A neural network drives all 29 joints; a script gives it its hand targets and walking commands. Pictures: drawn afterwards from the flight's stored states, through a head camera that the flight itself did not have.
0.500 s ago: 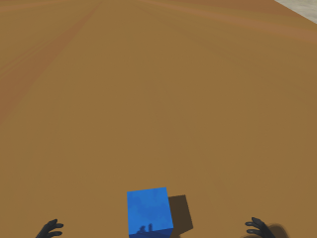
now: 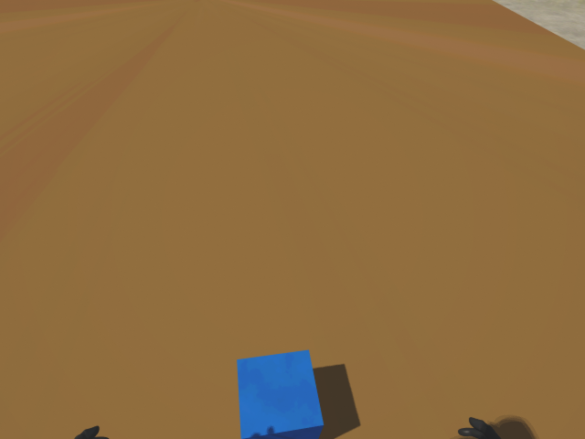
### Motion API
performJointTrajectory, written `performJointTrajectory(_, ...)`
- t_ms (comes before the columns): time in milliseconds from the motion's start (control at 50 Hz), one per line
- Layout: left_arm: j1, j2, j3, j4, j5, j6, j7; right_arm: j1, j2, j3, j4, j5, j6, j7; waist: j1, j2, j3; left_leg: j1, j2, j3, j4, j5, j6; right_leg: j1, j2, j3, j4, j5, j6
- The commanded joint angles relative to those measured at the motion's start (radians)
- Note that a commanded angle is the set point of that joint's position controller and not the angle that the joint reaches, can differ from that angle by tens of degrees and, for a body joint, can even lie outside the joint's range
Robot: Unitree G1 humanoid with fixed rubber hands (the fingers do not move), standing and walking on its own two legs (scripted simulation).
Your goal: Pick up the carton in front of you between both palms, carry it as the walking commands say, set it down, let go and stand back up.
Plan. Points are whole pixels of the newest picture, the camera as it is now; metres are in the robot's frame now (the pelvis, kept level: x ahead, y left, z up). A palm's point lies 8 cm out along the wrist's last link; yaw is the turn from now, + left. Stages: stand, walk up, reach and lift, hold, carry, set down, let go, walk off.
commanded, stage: stand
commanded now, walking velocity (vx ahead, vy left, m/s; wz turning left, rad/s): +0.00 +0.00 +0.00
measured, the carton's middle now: (277, 405) +0.38 +0.01 -0.65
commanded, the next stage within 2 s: none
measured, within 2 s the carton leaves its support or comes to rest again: neither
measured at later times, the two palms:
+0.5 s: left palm out of the picture +0.08 +0.30 -0.10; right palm out of the picture +0.08 -0.31 -0.09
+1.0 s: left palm out of the picture +0.07 +0.31 -0.10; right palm out of the picture +0.07 -0.31 -0.09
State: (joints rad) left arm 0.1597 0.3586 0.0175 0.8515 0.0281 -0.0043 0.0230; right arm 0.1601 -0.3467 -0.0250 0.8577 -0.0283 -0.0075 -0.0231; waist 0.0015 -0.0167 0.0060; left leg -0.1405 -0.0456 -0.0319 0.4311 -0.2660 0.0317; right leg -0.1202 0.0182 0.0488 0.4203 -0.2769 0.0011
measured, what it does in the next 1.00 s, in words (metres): stands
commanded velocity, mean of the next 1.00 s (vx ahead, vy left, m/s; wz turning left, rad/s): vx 0.00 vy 0.00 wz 0.00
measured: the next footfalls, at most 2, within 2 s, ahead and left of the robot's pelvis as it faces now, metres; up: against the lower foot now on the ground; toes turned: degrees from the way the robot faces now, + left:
none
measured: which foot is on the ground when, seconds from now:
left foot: down 0.00-1.00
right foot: down 0.00-1.00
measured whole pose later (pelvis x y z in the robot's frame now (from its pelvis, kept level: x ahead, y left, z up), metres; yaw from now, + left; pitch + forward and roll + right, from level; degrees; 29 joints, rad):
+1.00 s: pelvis -0.02 +0.00 +0.01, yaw +0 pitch -2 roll +0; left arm 0.13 0.39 0.00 1.02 0.02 -0.01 0.01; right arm 0.12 -0.38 0.00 1.03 -0.01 -0.02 -0.01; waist 0.00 -0.01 0.03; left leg -0.11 -0.04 -0.04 0.34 -0.19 0.03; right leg -0.09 0.02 0.05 0.33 -0.20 0.00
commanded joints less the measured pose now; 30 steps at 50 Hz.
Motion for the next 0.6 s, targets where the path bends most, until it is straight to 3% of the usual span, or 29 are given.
performJointTrajectory(0, -0.034, 0.149, 0.030, -0.039, -0.001, -0.013, 0.003, -0.036, -0.166, -0.034, -0.039, 0.001, -0.013, -0.003, 0.000, 0.016, -0.037, 0.015, 0.132, -0.108, -0.062, 0.301, -0.012, 0.001, -0.103, 0.080, -0.049, 0.255, -0.014)
performJointTrajectory(580, -0.049, 0.182, 0.019, 0.094, -0.008, -0.019, -0.006, -0.065, -0.201, -0.012, 0.099, 0.011, -0.019, 0.005, 0.000, 0.016, -0.003, 0.014, 0.144, -0.120, -0.131, 0.190, -0.006, 0.006, -0.117, 0.100, -0.125, 0.177, -0.020)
